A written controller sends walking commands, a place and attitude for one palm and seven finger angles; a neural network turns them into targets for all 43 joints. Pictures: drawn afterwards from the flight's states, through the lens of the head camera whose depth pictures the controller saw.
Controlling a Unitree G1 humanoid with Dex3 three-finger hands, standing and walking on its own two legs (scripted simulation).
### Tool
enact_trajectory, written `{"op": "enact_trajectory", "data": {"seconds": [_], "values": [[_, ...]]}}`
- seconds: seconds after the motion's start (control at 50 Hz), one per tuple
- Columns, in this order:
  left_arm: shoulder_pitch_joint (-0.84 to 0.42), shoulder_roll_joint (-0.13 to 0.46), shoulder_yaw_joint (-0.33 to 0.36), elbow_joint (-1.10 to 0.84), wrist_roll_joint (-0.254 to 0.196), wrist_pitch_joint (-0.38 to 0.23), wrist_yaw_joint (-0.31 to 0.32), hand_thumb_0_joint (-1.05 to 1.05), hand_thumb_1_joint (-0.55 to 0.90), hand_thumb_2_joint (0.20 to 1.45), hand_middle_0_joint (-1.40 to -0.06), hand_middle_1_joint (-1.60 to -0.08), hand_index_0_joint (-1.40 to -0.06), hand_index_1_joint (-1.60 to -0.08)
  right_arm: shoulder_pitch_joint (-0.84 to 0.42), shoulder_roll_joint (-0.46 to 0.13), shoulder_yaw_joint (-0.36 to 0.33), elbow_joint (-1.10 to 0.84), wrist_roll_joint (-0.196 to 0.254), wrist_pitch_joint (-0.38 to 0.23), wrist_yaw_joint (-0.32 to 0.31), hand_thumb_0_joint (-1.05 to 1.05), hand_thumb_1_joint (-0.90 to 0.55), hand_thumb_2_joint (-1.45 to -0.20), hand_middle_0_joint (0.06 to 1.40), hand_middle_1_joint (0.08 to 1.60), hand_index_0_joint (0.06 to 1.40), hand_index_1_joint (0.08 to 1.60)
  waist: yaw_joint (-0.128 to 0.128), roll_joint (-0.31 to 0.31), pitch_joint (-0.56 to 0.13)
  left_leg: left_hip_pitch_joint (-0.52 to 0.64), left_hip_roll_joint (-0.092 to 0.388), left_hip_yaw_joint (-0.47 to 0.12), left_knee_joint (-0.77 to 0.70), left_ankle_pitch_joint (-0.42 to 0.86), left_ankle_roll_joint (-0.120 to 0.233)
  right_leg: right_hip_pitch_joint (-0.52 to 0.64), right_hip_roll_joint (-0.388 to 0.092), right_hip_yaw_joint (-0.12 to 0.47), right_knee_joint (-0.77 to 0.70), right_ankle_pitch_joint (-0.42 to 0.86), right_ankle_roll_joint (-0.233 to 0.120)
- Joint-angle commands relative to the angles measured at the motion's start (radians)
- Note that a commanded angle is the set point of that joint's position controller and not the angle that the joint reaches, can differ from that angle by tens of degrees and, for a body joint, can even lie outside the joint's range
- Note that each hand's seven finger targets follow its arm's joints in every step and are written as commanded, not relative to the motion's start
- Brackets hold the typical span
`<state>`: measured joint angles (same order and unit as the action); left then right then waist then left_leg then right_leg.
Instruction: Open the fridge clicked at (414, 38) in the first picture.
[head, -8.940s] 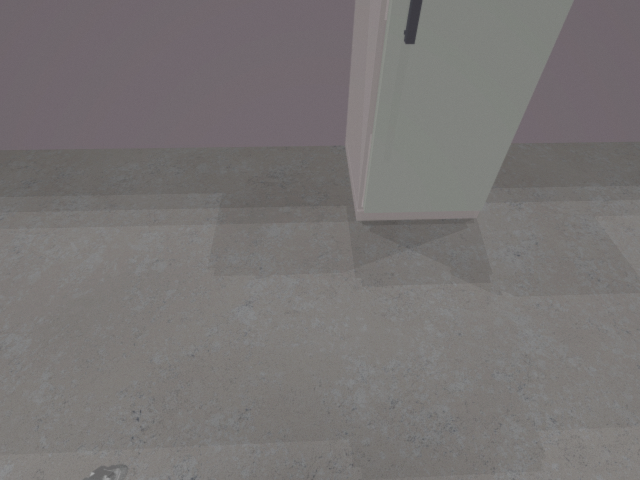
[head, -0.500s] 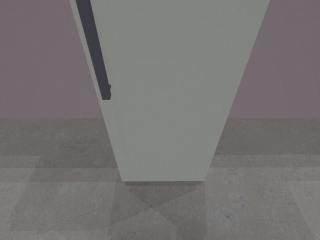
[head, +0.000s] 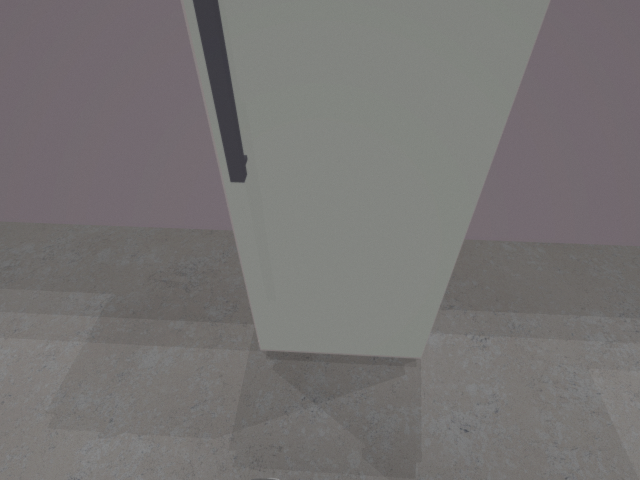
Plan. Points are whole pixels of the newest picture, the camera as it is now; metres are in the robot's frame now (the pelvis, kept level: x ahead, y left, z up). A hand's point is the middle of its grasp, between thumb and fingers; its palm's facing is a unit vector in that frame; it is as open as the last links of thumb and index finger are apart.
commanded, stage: come to a stop and stand still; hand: left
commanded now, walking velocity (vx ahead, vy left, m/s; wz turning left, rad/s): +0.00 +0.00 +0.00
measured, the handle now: (221, 56) +0.62 +0.20 +0.27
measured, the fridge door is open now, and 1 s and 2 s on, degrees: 0 0 0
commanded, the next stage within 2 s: look again from close up in 0.32 s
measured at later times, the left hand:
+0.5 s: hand out of the picture +0.00 +0.18 -0.16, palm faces +0.04 -0.98 -0.20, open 7.4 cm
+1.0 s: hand out of the picture +0.05 +0.18 -0.16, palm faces +0.03 -0.98 -0.20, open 7.3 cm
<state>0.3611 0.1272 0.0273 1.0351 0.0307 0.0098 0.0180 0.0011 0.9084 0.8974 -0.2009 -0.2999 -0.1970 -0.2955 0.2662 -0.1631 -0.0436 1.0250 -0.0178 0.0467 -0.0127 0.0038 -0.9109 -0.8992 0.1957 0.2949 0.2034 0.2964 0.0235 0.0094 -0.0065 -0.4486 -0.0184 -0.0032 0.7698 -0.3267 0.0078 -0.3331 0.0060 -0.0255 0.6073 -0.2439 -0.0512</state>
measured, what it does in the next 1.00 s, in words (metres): steps on the spot: left foot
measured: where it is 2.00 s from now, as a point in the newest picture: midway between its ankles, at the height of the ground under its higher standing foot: outside the picture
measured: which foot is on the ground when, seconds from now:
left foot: up 0.00-0.12, down 0.14-1.00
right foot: down 0.00-1.00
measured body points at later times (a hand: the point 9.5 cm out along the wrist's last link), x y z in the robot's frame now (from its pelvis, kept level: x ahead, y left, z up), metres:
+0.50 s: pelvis +0.00 +0.00 +0.01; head +0.01 -0.01 +0.46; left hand +0.00 +0.23 -0.14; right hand -0.03 -0.19 -0.16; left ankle -0.02 +0.12 -0.73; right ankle +0.06 -0.09 -0.73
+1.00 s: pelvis +0.04 +0.00 +0.01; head +0.06 +0.00 +0.46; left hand +0.05 +0.23 -0.15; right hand +0.03 -0.21 -0.15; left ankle -0.02 +0.12 -0.73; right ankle +0.06 -0.09 -0.73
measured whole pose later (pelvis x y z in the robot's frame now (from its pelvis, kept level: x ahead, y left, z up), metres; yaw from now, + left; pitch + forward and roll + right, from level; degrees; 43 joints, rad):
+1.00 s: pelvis +0.04 +0.00 +0.01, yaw +0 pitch +0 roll +0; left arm 0.26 0.16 0.00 1.12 0.01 -0.02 0.03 0.01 0.93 0.90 -0.20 -0.30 -0.20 -0.30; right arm 0.29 -0.13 0.01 1.12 -0.01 -0.03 -0.04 0.00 -0.91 -0.90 0.19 0.29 0.20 0.30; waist 0.01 0.01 0.03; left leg -0.10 0.00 0.02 0.43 -0.33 0.00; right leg -0.26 0.02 -0.02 0.49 -0.22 -0.03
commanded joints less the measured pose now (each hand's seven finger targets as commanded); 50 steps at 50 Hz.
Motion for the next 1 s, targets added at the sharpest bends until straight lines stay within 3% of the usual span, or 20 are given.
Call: {"op": "enact_trajectory", "data": {"seconds": [0.0,0.04,0.08,0.1,0.12,0.14,0.16,0.22,0.24,0.28,0.3,0.34,0.42,0.54,0.64,0.72,0.98], "values": [[-0.152,0.181,0.036,-0.103,0.005,-0.028,0.021,0.000,0.900,0.900,-0.200,-0.300,-0.200,-0.300,0.142,-0.054,-0.015,-0.021,0.000,-0.027,0.010,0.000,-0.900,-0.900,0.200,0.300,0.200,0.300,-0.087,-0.186,0.098,0.160,0.013,0.032,0.149,-0.057,0.008,-0.254,-0.204,0.258,-0.454,-0.386,-0.082],[-0.067,0.169,0.034,-0.070,0.004,-0.020,0.020,0.000,0.900,0.900,-0.200,-0.300,-0.200,-0.300,0.122,-0.016,0.003,-0.028,0.004,-0.038,0.005,0.000,-0.900,-0.900,0.200,0.300,0.200,0.300,-0.048,-0.112,0.103,0.173,0.017,0.051,-0.113,-0.084,0.011,-0.138,-0.183,0.239,-0.401,-0.341,-0.081],[-0.017,0.163,0.032,-0.046,-0.004,-0.005,0.020,0.000,0.900,0.900,-0.200,-0.300,-0.200,-0.300,0.162,-0.003,0.019,-0.018,-0.001,-0.049,-0.003,0.000,-0.900,-0.900,0.200,0.300,0.200,0.300,-0.043,-0.087,0.099,0.300,0.003,0.050,-0.396,-0.007,0.018,-0.149,-0.129,0.204,-0.296,-0.354,-0.036],[-0.003,0.134,0.026,-0.044,-0.009,-0.004,0.018,0.000,0.900,0.900,-0.200,-0.300,-0.200,-0.300,0.170,-0.028,0.018,-0.014,-0.005,-0.058,-0.011,0.000,-0.900,-0.900,0.200,0.300,0.200,0.300,-0.035,0.008,0.101,0.310,0.048,-0.001,-0.481,-0.024,0.032,-0.134,-0.085,0.173,-0.211,-0.286,-0.010],[0.014,0.101,0.020,-0.044,-0.018,-0.007,0.009,0.000,0.900,0.900,-0.200,-0.300,-0.200,-0.300,0.160,-0.067,0.013,-0.023,-0.014,-0.066,-0.017,0.000,-0.900,-0.900,0.200,0.300,0.200,0.300,-0.021,0.116,0.087,0.242,0.158,-0.149,-0.544,-0.087,0.070,-0.092,-0.032,0.113,-0.120,-0.167,0.017],[0.023,0.089,0.017,-0.058,-0.019,-0.018,0.004,0.000,0.900,0.900,-0.200,-0.300,-0.200,-0.300,0.115,-0.120,0.000,-0.059,-0.011,-0.070,-0.025,0.000,-0.900,-0.900,0.200,0.300,0.200,0.300,0.001,0.108,0.053,0.163,0.234,-0.188,-0.556,-0.049,0.102,-0.018,-0.021,0.051,-0.058,-0.067,0.033],[-0.019,0.103,0.015,-0.040,-0.008,-0.013,0.005,0.000,0.900,0.900,-0.200,-0.300,-0.200,-0.300,0.049,-0.101,0.008,-0.046,-0.006,-0.081,-0.027,0.000,-0.900,-0.900,0.200,0.300,0.200,0.300,0.010,0.226,0.066,0.138,0.227,-0.217,-0.576,-0.016,0.103,0.009,-0.040,0.030,-0.056,-0.049,0.037],[-0.016,0.095,0.004,-0.007,-0.010,-0.017,-0.001,0.000,0.900,0.900,-0.200,-0.300,-0.200,-0.300,0.050,-0.079,0.018,-0.031,-0.002,-0.080,-0.030,0.000,-0.900,-0.900,0.200,0.300,0.200,0.300,0.015,0.045,0.075,0.079,0.171,-0.122,-0.506,0.007,0.077,0.131,-0.052,0.067,-0.128,0.045,0.031],[-0.021,0.099,0.002,0.000,-0.010,-0.020,-0.004,0.000,0.900,0.900,-0.200,-0.300,-0.200,-0.300,0.064,-0.068,0.021,-0.022,0.000,-0.081,-0.030,0.000,-0.900,-0.900,0.200,0.300,0.200,0.300,0.010,0.013,0.072,0.092,0.151,-0.113,-0.501,0.017,0.069,0.143,-0.057,0.081,-0.154,0.067,0.027],[-0.026,0.117,0.002,0.010,-0.014,-0.018,-0.003,0.000,0.900,0.900,-0.200,-0.300,-0.200,-0.300,0.083,-0.067,0.022,-0.003,0.000,-0.075,-0.024,0.000,-0.900,-0.900,0.200,0.300,0.200,0.300,0.005,0.027,0.098,0.057,0.130,-0.103,-0.519,-0.141,0.057,0.151,-0.072,0.098,-0.187,-0.022,0.028],[-0.020,0.121,0.002,0.014,-0.012,-0.016,-0.002,0.000,0.900,0.900,-0.200,-0.300,-0.200,-0.300,0.086,-0.066,0.023,0.003,-0.003,-0.068,-0.021,0.000,-0.900,-0.900,0.200,0.300,0.200,0.300,0.007,-0.011,0.123,0.042,0.117,-0.096,-0.501,-0.180,0.053,0.134,-0.074,0.117,-0.208,-0.074,0.025],[-0.020,0.124,0.003,0.016,-0.012,-0.018,0.002,0.000,0.900,0.900,-0.200,-0.300,-0.200,-0.300,0.117,-0.057,0.025,0.017,-0.004,-0.061,-0.018,0.000,-0.900,-0.900,0.200,0.300,0.200,0.300,-0.007,-0.064,0.127,0.064,0.093,-0.071,-0.460,-0.152,0.048,0.093,-0.087,0.154,-0.247,-0.154,0.014],[-0.035,0.126,0.005,0.014,-0.017,-0.025,0.007,0.000,0.900,0.900,-0.200,-0.300,-0.200,-0.300,0.170,-0.029,0.034,0.044,-0.005,-0.063,-0.017,0.000,-0.900,-0.900,0.200,0.300,0.200,0.300,-0.026,-0.066,0.094,0.124,0.075,-0.039,-0.414,-0.081,0.041,0.051,-0.104,0.180,-0.279,-0.196,0.002],[-0.035,0.113,-0.001,0.029,-0.019,-0.035,0.010,0.000,0.900,0.900,-0.200,-0.300,-0.200,-0.300,0.169,-0.024,0.040,0.064,0.000,-0.079,-0.022,0.000,-0.900,-0.900,0.200,0.300,0.200,0.300,-0.019,-0.008,0.076,0.145,0.101,-0.046,-0.431,0.025,0.035,0.106,-0.097,0.144,-0.227,-0.015,-0.002],[-0.033,0.109,-0.007,0.047,-0.020,-0.041,0.014,0.000,0.900,0.900,-0.200,-0.300,-0.200,-0.300,0.161,-0.025,0.041,0.076,0.005,-0.083,-0.028,0.000,-0.900,-0.900,0.200,0.300,0.200,0.300,-0.019,-0.006,0.053,0.186,0.111,-0.038,-0.422,0.127,0.029,0.145,-0.099,0.123,-0.193,0.137,-0.003],[-0.038,0.110,-0.010,0.055,-0.020,-0.039,0.015,0.000,0.900,0.900,-0.200,-0.300,-0.200,-0.300,0.157,-0.026,0.041,0.083,0.004,-0.079,-0.029,0.000,-0.900,-0.900,0.200,0.300,0.200,0.300,-0.023,-0.014,0.070,0.198,0.108,-0.030,-0.422,0.107,0.026,0.132,-0.104,0.130,-0.208,0.112,-0.003],[-0.059,0.125,-0.011,0.054,-0.020,-0.042,0.018,0.000,0.900,0.900,-0.200,-0.300,-0.200,-0.300,0.122,-0.048,0.038,0.088,0.005,-0.082,-0.034,0.000,-0.900,-0.900,0.200,0.300,0.200,0.300,-0.023,0.008,0.046,0.264,0.125,-0.027,-0.420,0.248,0.022,0.167,-0.106,0.106,-0.168,0.282,-0.004]]}}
